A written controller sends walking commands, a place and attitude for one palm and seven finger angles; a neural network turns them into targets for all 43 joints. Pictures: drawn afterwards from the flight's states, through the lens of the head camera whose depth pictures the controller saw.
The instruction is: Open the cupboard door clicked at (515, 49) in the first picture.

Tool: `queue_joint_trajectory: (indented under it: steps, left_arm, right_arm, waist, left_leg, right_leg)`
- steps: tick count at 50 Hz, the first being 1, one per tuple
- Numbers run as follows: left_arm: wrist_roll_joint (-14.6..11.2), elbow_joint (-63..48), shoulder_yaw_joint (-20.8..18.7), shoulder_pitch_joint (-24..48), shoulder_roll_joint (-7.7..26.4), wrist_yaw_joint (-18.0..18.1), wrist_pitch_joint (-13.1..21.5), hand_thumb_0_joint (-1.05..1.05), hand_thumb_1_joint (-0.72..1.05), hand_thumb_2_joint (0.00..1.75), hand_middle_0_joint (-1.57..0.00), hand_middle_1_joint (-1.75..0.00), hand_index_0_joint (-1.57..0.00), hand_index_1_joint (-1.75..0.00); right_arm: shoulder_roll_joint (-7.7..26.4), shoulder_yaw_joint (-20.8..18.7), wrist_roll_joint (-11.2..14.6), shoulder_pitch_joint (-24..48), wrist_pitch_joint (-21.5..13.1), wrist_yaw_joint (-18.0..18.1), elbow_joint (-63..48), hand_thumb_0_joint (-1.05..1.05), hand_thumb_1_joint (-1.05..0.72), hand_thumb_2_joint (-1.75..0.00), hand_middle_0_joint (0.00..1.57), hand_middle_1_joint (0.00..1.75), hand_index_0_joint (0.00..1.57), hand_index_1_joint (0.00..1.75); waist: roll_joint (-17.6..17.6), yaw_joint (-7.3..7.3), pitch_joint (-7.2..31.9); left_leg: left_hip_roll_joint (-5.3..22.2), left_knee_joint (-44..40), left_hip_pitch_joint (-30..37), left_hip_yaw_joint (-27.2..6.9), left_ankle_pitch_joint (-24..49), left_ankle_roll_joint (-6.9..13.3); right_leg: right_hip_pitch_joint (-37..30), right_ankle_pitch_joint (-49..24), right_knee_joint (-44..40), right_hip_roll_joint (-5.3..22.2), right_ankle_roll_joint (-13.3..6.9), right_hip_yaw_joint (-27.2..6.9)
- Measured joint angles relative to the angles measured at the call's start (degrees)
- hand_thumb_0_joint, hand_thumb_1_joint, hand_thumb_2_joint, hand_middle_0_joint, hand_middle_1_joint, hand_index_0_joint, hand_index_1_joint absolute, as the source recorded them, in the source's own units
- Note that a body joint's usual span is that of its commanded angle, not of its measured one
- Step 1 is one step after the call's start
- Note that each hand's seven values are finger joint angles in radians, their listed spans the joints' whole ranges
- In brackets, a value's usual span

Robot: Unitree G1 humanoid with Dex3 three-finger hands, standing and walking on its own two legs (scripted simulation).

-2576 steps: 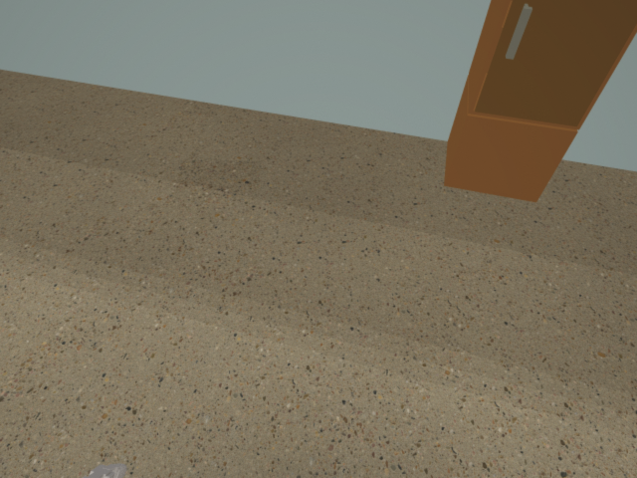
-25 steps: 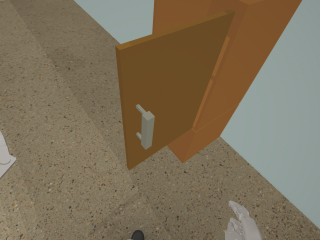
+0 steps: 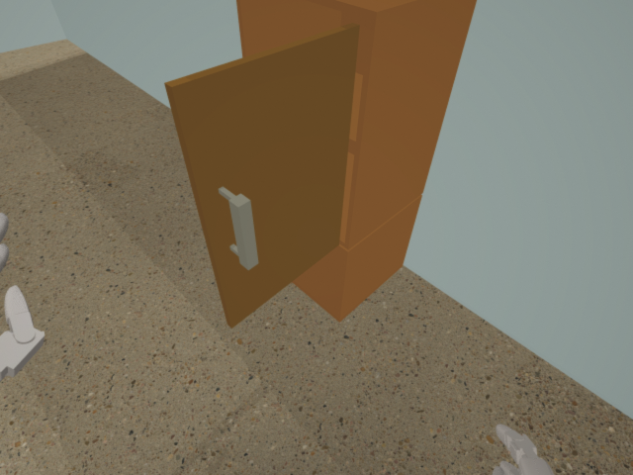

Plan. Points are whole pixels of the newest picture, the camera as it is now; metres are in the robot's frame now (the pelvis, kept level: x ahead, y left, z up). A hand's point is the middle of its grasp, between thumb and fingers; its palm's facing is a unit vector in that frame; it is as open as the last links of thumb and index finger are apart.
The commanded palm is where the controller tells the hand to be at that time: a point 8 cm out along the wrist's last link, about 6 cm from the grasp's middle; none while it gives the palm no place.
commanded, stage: stop stepping back and stand still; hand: left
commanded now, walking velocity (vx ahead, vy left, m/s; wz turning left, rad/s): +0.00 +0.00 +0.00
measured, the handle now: (237, 228) +0.54 +0.16 -0.01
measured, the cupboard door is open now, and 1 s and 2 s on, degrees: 91 91 91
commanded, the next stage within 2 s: let the arm hang, fingers relaxed in 0.70 s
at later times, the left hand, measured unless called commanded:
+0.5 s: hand out of the picture +0.13 +0.27 +0.17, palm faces +0.41 -0.77 -0.49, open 7.4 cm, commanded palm +0.09 +0.31 +0.19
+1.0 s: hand out of the picture +0.10 +0.25 -0.10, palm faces +0.05 -0.93 -0.36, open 7.4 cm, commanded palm none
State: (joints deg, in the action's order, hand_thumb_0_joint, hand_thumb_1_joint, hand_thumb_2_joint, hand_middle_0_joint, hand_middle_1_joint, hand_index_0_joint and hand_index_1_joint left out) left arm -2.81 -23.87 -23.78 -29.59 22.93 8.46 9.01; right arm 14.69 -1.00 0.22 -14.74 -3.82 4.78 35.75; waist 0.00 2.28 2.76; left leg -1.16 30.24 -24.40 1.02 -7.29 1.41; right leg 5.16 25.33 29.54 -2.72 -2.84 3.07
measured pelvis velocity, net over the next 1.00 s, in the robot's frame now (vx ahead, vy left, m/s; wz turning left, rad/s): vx -0.06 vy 0.02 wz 0.02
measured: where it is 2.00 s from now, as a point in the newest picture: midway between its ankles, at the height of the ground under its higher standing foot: outside the picture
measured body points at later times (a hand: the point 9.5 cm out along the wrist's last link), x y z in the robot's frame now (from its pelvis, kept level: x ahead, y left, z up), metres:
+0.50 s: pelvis -0.05 +0.01 +0.01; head -0.06 +0.01 +0.46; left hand +0.10 +0.31 +0.20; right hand +0.11 -0.21 -0.08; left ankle +0.01 +0.12 -0.73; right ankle -0.09 -0.08 -0.73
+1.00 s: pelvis -0.06 +0.02 +0.00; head -0.06 +0.01 +0.45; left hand +0.09 +0.30 -0.07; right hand +0.07 -0.25 -0.13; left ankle +0.01 +0.12 -0.73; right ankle -0.09 -0.08 -0.73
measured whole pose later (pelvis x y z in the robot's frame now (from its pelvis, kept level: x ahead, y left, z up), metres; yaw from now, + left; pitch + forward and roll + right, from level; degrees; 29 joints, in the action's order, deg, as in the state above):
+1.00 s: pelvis -0.06 +0.02 +0.00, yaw +1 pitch -1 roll -1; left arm 1.9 33.8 -3.3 -12.6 16.7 0.5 -2.2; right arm 17.3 -0.2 -1.6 -8.5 -0.8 -0.3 50.5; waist 3.1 0.8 -0.2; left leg -2.1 34.4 -22.6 -1.9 -11.0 1.7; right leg 12.3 21.5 34.4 -1.2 -1.6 3.5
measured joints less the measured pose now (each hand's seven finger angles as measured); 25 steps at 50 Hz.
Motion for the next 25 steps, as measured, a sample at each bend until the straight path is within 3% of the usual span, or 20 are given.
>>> queue_joint_trajectory:
  steps: [1, 5, 8, 9, 14, 20, 25]
  left_arm:
    - [0.08, -0.95, 0.33, -0.95, -0.08, -0.14, 0.26, 0.01, 0.89, 0.90, -0.21, -0.30, -0.21, -0.30]
    - [0.81, -4.83, 0.52, -5.07, 0.62, -0.19, 2.64, 0.02, 0.89, 0.90, -0.22, -0.30, -0.21, -0.31]
    - [1.18, -4.27, 0.02, -3.47, 1.13, 0.27, 4.01, 0.01, 0.89, 0.90, -0.22, -0.30, -0.21, -0.31]
    - [1.08, -3.44, -0.17, -2.22, 1.16, 0.44, 4.19, 0.01, 0.89, 0.90, -0.22, -0.30, -0.21, -0.31]
    - [0.55, -0.05, -0.93, 0.89, 1.09, 0.60, 2.57, 0.01, 0.89, 0.90, -0.21, -0.30, -0.21, -0.31]
    - [0.53, -3.30, 0.32, -3.73, 1.15, -0.50, 2.39, 0.01, 0.89, 0.90, -0.21, -0.30, -0.21, -0.30]
    - [0.60, -3.89, 1.00, -6.07, 0.20, -0.18, 2.45, 0.01, 0.89, 0.90, -0.22, -0.30, -0.21, -0.31]
  right_arm:
    - [-0.24, -0.16, -0.09, -0.40, -0.15, -0.16, -0.07, 0.01, -0.90, -0.89, 0.20, 0.30, 0.20, 0.29]
    - [-1.36, -0.05, -0.06, -2.81, -0.97, -0.56, 1.29, 0.01, -0.90, -0.89, 0.20, 0.30, 0.20, 0.29]
    - [-1.46, 0.31, -0.14, -4.03, -2.07, -0.05, 1.82, 0.01, -0.90, -0.89, 0.20, 0.30, 0.20, 0.29]
    - [-1.57, 0.26, -0.09, -3.77, -2.32, 0.09, 2.22, 0.01, -0.90, -0.89, 0.20, 0.30, 0.20, 0.30]
    - [-3.75, 1.24, -0.37, -0.07, -3.24, -0.28, 2.11, 0.01, -0.90, -0.89, 0.20, 0.30, 0.20, 0.30]
    - [-5.41, 2.73, -0.88, 1.49, -3.95, -1.06, -0.25, 0.01, -0.90, -0.89, 0.20, 0.30, 0.20, 0.30]
    - [-3.73, 2.14, -0.76, 0.75, -2.75, -0.75, 0.55, 0.01, -0.90, -0.89, 0.20, 0.30, 0.20, 0.30]
  waist:
    - [0.19, 0.18, -0.19]
    - [-0.93, -1.52, 0.22]
    - [-0.38, -1.92, -0.45]
    - [-0.25, -1.84, -0.90]
    - [-0.96, -1.48, -3.06]
    - [1.27, -0.48, -2.96]
    - [3.01, -3.06, -1.48]
  left_leg:
    - [0.07, 1.52, -0.72, -0.60, -2.06, -0.60]
    - [0.49, 13.15, -1.51, -1.11, -8.05, -1.68]
    - [1.75, 5.30, 4.05, -0.58, -3.32, -1.09]
    - [1.46, 3.27, 5.29, -0.59, -4.97, -0.80]
    - [-0.02, 0.01, 5.84, 0.95, -3.30, 0.09]
    - [0.89, -3.23, 4.66, -0.89, -0.44, -0.68]
    - [1.82, 0.94, 4.08, -2.66, -3.50, -1.56]
  right_leg:
    - [0.03, -1.24, -0.65, -0.27, -0.48, 0.28]
    - [0.17, -2.87, -1.80, -0.38, -0.70, -1.05]
    - [0.29, -2.41, -0.66, -0.34, -0.09, -0.63]
    - [0.72, -1.89, 0.47, -0.02, 0.25, -0.42]
    - [3.05, -2.14, 2.83, 1.73, 2.67, -2.15]
    - [3.03, -6.88, -2.57, 0.32, 0.56, -0.60]
    - [2.91, -7.86, -3.67, -1.23, 0.29, -0.38]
